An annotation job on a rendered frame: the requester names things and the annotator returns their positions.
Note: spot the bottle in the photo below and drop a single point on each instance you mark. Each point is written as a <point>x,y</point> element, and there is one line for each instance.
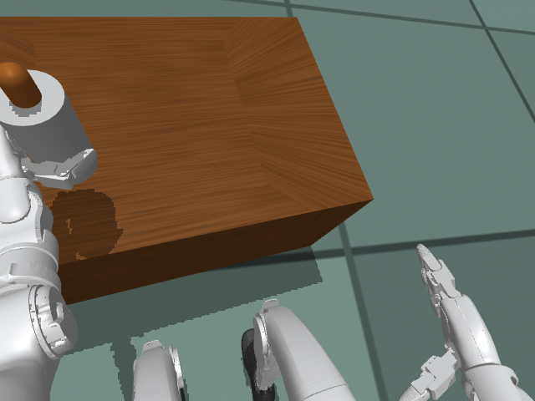
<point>36,112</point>

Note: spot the right robot arm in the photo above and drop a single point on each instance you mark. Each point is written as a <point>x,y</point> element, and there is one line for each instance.
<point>492,382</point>

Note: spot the left robot hand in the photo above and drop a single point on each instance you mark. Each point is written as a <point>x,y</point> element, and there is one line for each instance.
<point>15,163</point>

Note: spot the right robot foot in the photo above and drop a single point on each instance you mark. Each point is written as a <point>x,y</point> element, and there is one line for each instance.
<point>250,364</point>

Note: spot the left robot arm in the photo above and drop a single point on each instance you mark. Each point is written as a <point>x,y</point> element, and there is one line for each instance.
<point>36,327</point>

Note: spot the right robot hand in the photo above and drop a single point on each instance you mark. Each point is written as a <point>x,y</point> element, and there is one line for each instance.
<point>468,341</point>

